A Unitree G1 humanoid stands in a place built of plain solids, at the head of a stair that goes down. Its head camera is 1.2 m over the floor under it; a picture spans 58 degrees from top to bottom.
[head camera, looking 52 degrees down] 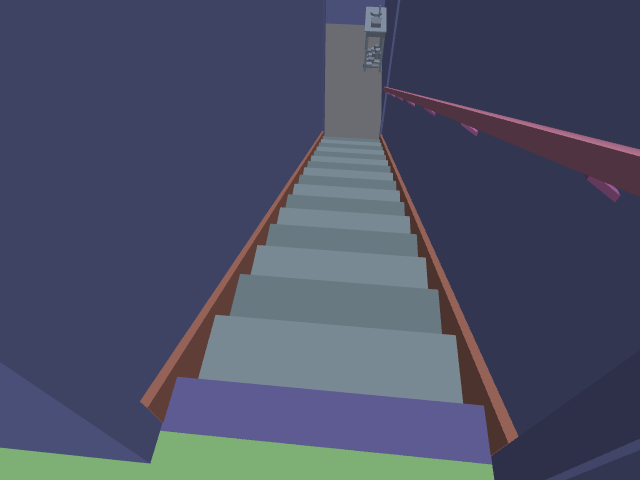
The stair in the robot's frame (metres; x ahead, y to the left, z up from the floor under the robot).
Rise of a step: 0.18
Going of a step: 0.30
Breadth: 0.85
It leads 5 degrees to the right of straight ahead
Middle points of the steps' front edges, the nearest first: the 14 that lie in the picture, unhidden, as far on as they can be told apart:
0.41 -0.02 0.00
0.71 -0.05 -0.19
1.00 -0.08 -0.37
1.30 -0.10 -0.55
1.60 -0.13 -0.74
1.89 -0.16 -0.92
2.19 -0.19 -1.10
2.48 -0.22 -1.29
2.78 -0.24 -1.47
3.08 -0.27 -1.65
3.38 -0.30 -1.84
3.67 -0.33 -2.02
3.97 -0.35 -2.20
4.27 -0.38 -2.39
